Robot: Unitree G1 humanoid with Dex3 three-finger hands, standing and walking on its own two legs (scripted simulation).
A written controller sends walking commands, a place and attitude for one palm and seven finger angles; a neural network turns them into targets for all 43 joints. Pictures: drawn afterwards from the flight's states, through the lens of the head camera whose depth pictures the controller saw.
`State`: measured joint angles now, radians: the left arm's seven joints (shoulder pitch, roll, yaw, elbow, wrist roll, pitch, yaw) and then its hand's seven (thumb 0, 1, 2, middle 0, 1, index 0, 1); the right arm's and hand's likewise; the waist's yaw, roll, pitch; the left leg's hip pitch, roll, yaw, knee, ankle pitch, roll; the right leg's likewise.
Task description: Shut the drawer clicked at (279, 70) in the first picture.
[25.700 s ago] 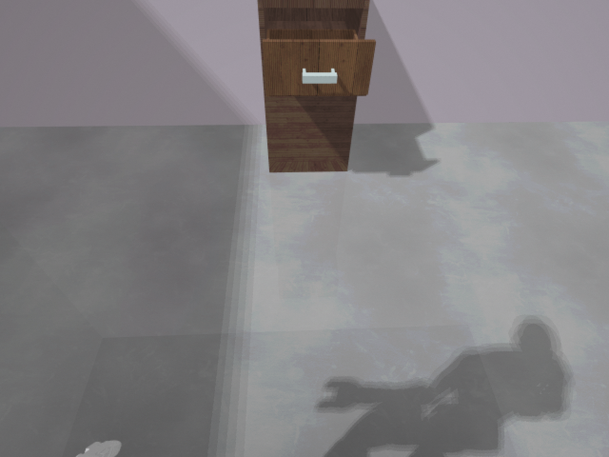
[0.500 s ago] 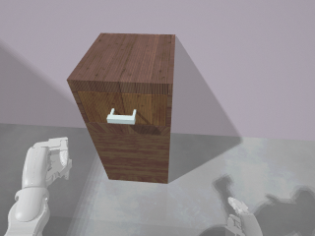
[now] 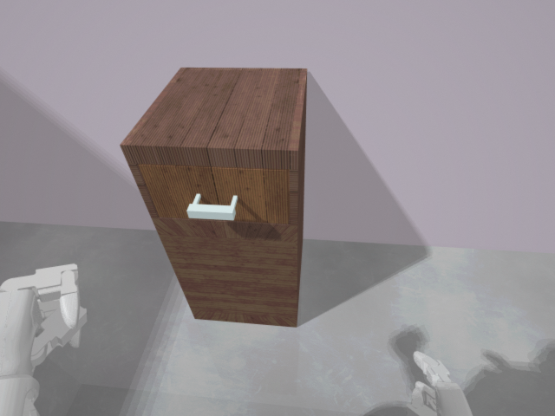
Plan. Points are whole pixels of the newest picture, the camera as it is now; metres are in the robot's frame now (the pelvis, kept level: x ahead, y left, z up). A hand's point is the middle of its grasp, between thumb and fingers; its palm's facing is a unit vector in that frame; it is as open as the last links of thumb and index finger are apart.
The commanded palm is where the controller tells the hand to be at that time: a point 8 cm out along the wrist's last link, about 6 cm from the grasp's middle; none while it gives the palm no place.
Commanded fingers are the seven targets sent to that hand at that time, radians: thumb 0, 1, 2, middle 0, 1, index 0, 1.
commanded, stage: step back with the hand held close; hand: left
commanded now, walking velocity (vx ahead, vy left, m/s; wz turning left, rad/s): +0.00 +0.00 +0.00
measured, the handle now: (213, 205) +0.60 +0.24 -0.09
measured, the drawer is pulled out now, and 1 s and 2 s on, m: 0.00 0.00 0.00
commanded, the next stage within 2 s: stop stepping back and stand still in 1.46 s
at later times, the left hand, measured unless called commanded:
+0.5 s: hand (60, 318) +0.17 +0.26 +0.16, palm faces +0.31 -0.81 -0.51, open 3.2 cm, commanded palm +0.11 +0.29 +0.18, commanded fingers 0.00 0.90 0.90 -1.40 -1.60 -1.40 -1.60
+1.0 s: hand (28, 351) +0.13 +0.27 +0.15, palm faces +0.34 -0.82 -0.46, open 3.2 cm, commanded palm +0.06 +0.31 +0.18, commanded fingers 0.00 0.90 0.90 -1.40 -1.60 -1.40 -1.60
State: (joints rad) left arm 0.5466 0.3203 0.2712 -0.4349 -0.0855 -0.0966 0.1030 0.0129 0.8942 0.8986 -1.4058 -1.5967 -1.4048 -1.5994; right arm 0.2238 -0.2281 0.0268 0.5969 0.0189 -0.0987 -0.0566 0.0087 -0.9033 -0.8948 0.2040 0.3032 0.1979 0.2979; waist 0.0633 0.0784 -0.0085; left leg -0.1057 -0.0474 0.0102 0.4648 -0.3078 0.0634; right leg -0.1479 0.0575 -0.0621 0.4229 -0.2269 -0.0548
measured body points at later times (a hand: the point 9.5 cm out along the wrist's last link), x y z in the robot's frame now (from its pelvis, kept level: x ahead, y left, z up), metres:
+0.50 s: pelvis -0.03 +0.02 +0.00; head -0.01 +0.01 +0.45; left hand +0.14 +0.30 +0.18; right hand +0.13 -0.24 -0.09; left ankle -0.03 +0.08 -0.74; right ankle +0.01 -0.08 -0.74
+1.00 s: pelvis -0.08 +0.04 -0.02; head -0.05 +0.06 +0.43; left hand +0.11 +0.31 +0.18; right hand +0.08 -0.22 -0.09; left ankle -0.03 +0.08 -0.74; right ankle +0.00 -0.08 -0.74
